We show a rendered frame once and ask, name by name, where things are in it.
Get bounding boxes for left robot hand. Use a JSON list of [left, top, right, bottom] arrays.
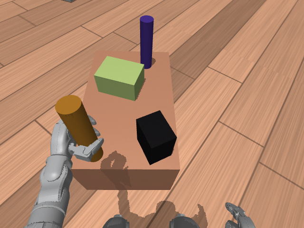
[[50, 115, 104, 162]]

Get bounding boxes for right robot hand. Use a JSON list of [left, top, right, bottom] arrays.
[[225, 202, 256, 228]]

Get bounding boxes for left robot arm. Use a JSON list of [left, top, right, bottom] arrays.
[[23, 154, 73, 228]]

